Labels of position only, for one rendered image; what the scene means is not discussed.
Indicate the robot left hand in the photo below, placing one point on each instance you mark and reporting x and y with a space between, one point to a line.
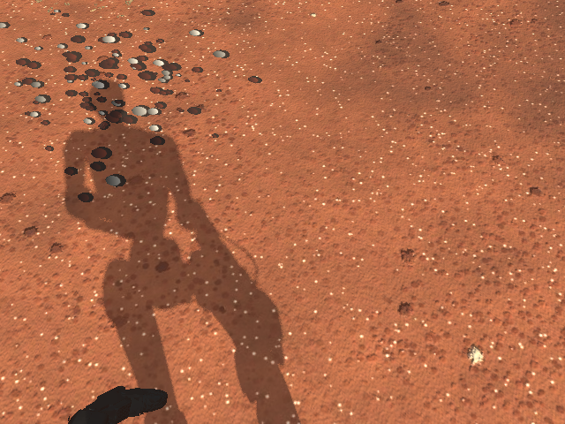
118 404

